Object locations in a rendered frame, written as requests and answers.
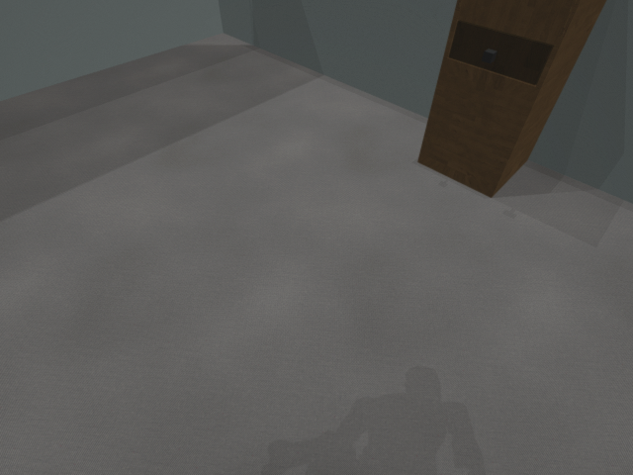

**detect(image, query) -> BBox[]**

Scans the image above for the drawer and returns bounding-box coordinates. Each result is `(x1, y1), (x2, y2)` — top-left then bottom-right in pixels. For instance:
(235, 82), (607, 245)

(449, 20), (554, 85)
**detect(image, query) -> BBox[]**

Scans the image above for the cabinet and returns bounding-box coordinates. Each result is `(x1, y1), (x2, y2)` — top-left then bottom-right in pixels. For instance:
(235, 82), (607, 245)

(418, 0), (606, 198)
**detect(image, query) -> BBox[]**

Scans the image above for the handle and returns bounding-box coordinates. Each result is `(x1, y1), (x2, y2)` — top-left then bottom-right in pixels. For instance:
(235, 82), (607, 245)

(482, 48), (497, 63)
